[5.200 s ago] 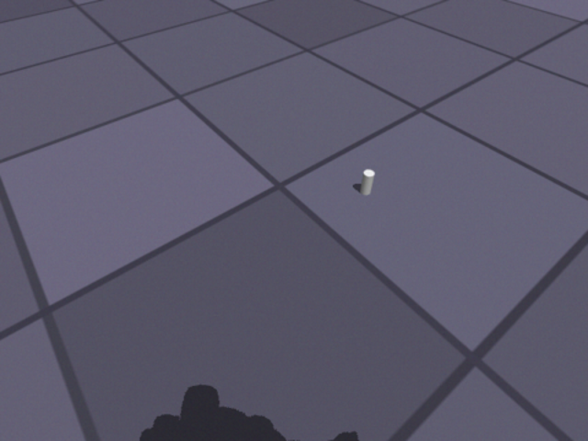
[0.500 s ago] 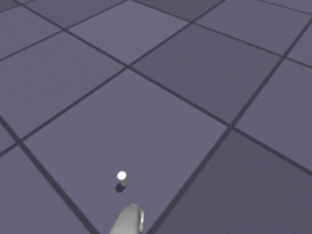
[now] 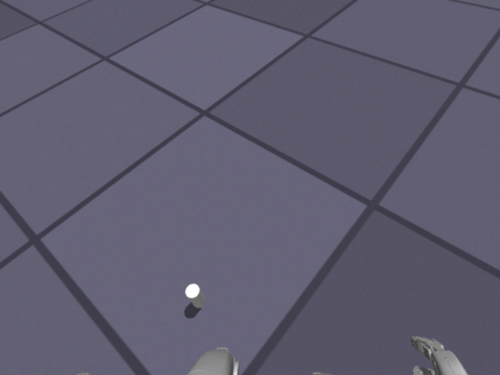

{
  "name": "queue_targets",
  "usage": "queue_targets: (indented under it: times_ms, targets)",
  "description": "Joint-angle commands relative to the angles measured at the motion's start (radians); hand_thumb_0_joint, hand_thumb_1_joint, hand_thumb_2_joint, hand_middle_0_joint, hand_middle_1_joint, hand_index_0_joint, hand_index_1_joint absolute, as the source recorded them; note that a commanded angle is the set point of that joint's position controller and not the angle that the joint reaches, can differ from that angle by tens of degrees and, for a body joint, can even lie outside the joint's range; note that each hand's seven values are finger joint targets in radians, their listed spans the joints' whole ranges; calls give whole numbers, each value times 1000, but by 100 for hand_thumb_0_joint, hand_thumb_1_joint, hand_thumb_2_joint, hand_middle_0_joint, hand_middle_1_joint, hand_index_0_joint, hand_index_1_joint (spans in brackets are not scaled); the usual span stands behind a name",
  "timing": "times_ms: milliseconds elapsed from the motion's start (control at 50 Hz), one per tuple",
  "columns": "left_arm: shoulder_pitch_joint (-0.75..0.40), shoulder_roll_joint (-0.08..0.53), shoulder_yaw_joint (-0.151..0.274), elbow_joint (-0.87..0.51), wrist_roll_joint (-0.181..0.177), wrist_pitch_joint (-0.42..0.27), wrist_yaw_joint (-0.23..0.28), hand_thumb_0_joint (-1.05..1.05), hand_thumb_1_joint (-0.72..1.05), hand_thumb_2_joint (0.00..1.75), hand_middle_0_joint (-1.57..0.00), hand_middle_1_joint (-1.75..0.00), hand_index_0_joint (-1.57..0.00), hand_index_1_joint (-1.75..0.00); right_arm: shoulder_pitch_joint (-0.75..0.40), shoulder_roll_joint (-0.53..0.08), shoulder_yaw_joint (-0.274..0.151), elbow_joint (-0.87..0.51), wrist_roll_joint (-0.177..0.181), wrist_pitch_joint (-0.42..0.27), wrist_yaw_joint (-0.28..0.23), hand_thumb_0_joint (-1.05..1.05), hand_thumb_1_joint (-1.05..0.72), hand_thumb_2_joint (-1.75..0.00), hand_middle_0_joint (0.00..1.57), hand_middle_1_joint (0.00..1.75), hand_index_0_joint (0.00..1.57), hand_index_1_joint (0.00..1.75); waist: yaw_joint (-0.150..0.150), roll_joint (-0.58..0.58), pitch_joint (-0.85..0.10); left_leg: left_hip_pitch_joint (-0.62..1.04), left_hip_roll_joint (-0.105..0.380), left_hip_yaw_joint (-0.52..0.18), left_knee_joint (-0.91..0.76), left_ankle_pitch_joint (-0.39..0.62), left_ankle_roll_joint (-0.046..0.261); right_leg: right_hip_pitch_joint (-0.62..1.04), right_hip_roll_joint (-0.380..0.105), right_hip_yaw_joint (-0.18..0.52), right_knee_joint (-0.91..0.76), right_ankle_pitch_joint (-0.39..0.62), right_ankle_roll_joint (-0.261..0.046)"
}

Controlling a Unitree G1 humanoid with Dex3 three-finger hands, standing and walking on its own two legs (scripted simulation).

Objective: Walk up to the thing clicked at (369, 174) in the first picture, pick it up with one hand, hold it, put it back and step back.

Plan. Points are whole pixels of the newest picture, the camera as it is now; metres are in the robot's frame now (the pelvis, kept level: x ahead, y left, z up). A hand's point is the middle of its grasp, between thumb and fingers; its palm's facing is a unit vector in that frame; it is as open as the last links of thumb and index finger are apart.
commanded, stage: walk up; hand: left
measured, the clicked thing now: (196, 296) +0.45 +0.29 -0.69
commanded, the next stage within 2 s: stand in 1.32 s
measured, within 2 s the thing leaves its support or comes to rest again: neither
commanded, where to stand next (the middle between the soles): +0.07 +0.06 m, yaw +2 degrees
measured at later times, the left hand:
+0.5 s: hand out of the picture +0.07 +0.30 -0.13, palm faces +0.00 -0.93 -0.36, open 7.4 cm
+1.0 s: hand out of the picture +0.08 +0.30 -0.12, palm faces +0.01 -0.93 -0.37, open 7.4 cm
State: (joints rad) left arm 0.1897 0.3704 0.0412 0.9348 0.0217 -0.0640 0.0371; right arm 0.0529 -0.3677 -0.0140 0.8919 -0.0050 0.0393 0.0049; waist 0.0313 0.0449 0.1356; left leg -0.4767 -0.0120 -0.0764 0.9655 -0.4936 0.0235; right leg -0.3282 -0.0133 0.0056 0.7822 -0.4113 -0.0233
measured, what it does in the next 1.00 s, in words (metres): steps on the spot: left foot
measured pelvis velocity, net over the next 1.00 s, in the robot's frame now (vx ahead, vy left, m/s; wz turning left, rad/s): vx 0.00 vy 0.04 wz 0.02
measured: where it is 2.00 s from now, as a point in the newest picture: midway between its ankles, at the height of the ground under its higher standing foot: outside the picture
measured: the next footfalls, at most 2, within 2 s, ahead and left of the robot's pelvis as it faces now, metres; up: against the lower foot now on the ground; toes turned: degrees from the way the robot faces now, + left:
left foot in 0.18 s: +0.04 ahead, +0.19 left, +0.00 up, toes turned +1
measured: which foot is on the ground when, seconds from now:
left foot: up 0.00-0.16, down 0.18-1.00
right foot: down 0.00-1.00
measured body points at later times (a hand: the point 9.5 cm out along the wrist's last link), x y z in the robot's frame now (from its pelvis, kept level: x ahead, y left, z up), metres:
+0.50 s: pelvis -0.01 +0.04 +0.02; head +0.00 +0.04 +0.47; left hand +0.07 +0.35 -0.11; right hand +0.07 -0.26 -0.12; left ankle +0.01 +0.19 -0.71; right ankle +0.01 -0.11 -0.71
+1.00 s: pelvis +0.00 +0.04 +0.03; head +0.01 +0.03 +0.48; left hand +0.08 +0.35 -0.09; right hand +0.10 -0.26 -0.10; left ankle +0.01 +0.19 -0.71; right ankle +0.01 -0.11 -0.71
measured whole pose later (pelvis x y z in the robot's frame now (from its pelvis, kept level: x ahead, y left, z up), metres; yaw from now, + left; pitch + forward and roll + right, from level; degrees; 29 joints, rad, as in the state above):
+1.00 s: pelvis +0.00 +0.04 +0.03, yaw +1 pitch -3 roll +0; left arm 0.07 0.35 0.02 1.15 0.01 -0.03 0.00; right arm 0.06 -0.37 -0.01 1.13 0.00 0.00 0.02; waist 0.00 0.03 0.06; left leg -0.16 0.05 -0.02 0.41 -0.20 -0.04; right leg -0.15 -0.04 0.02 0.40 -0.21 0.04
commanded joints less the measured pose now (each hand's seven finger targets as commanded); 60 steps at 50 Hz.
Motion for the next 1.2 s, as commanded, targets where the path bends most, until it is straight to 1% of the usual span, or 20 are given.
queue_targets:
  times_ms: [0,40,80,120,140,160,180,200,220,240,260,280,300,320,340,400,440,500,720,1180]
  targets:
    - [24,285,83,-46,4,-24,32,0,90,90,-20,-30,-20,-30,22,-196,-83,-50,6,-22,-3,0,-90,-90,20,30,20,30,-3,-162,-131,-79,27,-34,42,51,-1,175,-255,282,-244,619,-160]
    - [41,273,81,-55,9,-22,28,0,90,90,-20,-30,-20,-30,24,-188,-78,-45,6,-29,-5,0,-90,-90,20,30,20,30,12,-206,-194,-59,39,12,-60,49,-14,267,-239,236,-215,690,-157]
    - [33,254,73,-59,8,-14,22,0,90,90,-20,-30,-20,-30,9,-175,-73,-31,5,-39,-4,0,-90,-90,20,30,20,30,23,-245,-210,20,41,60,-207,47,-20,266,-209,181,-192,675,-143]
    - [-13,262,67,-66,-1,-1,14,0,90,90,-20,-30,-20,-30,43,-166,-73,-1,-1,-50,-3,0,-90,-90,20,30,20,30,-10,-268,-208,157,16,109,-380,149,-18,181,-165,127,-138,614,-117]
    - [-48,265,64,-71,-9,6,9,0,90,90,-20,-30,-20,-30,88,-168,-75,24,-3,-56,-5,0,-90,-90,20,30,20,30,-40,-260,-213,248,9,120,-468,265,-13,121,-153,110,-106,542,-96]
    - [-64,238,56,-80,-14,9,6,0,90,90,-20,-30,-20,-30,126,-192,-83,46,-11,-65,-10,0,-90,-90,20,30,20,30,-58,-216,-234,326,30,81,-495,336,7,73,-136,98,-57,493,-65]
    - [-50,199,42,-85,-21,13,1,0,90,90,-20,-30,-20,-30,133,-238,-91,51,-24,-70,-15,0,-90,-90,20,30,20,30,-56,-90,-260,417,129,-76,-512,401,51,-43,-97,79,15,370,-25]
    - [-40,157,28,-81,-31,17,1,0,90,90,-20,-30,-20,-30,74,-289,-87,34,-22,-75,-14,0,-90,-90,20,30,20,30,-32,53,-236,362,279,-291,-551,360,129,-111,1,7,25,89,18]
    - [-47,217,43,-41,-24,22,9,0,90,90,-20,-30,-20,-30,28,-330,-89,30,-9,-72,-7,0,-90,-90,20,30,20,30,-35,110,-198,214,336,-325,-555,288,212,1,-10,8,16,-117,9]
    - [-9,219,41,-10,-20,16,6,0,90,90,-20,-30,-20,-30,-36,-303,-80,32,-7,-65,-3,0,-90,-90,20,30,20,30,14,98,-172,160,287,-236,-506,294,183,93,-42,31,-146,-51,-3]
    - [-10,224,41,10,-14,7,0,0,90,90,-20,-30,-20,-30,-47,-246,-57,33,-2,-58,2,0,-90,-90,20,30,20,30,23,47,-174,125,197,-111,-460,309,105,156,-40,60,-236,45,-6]
    - [-8,244,46,17,-11,-1,-5,0,90,90,-20,-30,-20,-30,-51,-217,-45,29,2,-56,2,0,-90,-90,20,30,20,30,15,24,-167,129,119,-30,-395,337,44,154,-83,133,-277,182,-25]
    - [-27,284,51,17,-10,-4,-6,0,90,90,-20,-30,-20,-30,-21,-208,-42,42,1,-55,0,0,-90,-90,20,30,20,30,-4,-21,-151,129,72,0,-360,308,16,115,-134,218,-309,207,-50]
    - [-61,294,52,19,-12,0,-8,0,90,90,-20,-30,-20,-30,17,-214,-45,69,2,-53,0,0,-90,-90,20,30,20,30,-32,-13,-149,172,72,2,-382,217,9,71,-166,242,-328,120,-71]
    - [-114,282,44,14,-13,6,-12,0,90,90,-20,-30,-20,-30,55,-222,-48,100,-1,-54,2,0,-90,-90,20,30,20,30,-57,1,-134,206,90,-28,-463,152,14,27,-146,199,-308,61,-59]
    - [-94,212,23,50,-21,16,-19,0,90,90,-20,-30,-20,-30,-26,-250,-49,105,-6,-61,7,0,-90,-90,20,30,20,30,-13,73,-112,171,188,-150,-612,58,56,68,-21,37,-261,49,-11]
    - [-70,218,26,83,-15,11,-21,0,90,90,-20,-30,-20,-30,-42,-235,-39,108,-3,-60,8,0,-90,-90,20,30,20,30,-1,30,-108,126,176,-114,-603,56,49,144,-35,59,-313,79,-14]
    - [-113,229,29,98,-16,5,-25,0,90,90,-20,-30,-20,-30,-17,-214,-37,133,-1,-62,5,0,-90,-90,20,30,20,30,-32,-14,-116,177,124,-41,-567,165,18,134,-78,113,-363,166,-21]
    - [-147,202,13,138,-20,7,-27,0,90,90,-20,-30,-20,-30,-28,-205,-40,173,3,-63,0,0,-90,-90,20,30,20,30,-35,-29,-199,321,134,-4,-589,396,9,175,-95,80,-396,332,3]
    - [-175,196,15,153,-12,22,-29,0,90,90,-20,-30,-20,-30,-21,-199,-41,189,-3,-61,0,0,-90,-90,20,30,20,30,-32,-21,-176,319,136,4,-670,363,-4,222,-91,68,-449,314,15]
